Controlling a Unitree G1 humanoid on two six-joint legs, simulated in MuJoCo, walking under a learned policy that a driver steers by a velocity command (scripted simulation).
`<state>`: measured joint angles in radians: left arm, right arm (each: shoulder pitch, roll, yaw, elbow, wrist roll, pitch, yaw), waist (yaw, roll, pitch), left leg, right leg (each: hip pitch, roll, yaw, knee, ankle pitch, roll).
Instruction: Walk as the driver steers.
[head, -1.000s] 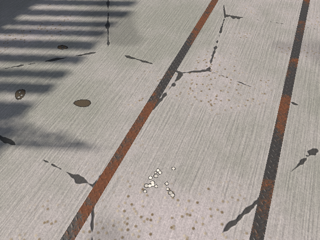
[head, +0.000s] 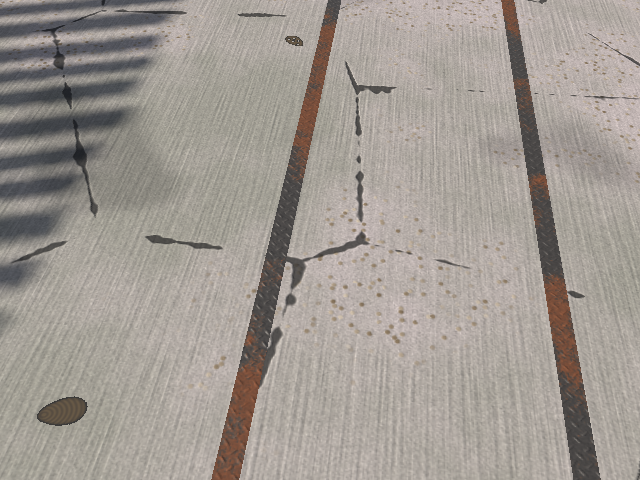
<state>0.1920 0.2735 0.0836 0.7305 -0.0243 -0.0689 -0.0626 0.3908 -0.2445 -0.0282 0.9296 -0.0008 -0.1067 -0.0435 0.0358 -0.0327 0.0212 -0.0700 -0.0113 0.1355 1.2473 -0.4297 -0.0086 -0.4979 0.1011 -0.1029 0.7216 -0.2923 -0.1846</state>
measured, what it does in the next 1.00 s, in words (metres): walks ahead, turning right: left foot, then right foot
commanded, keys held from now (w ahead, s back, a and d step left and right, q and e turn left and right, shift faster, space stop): w+e+shift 0.62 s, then w+shift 0.24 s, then w+q+shift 0.14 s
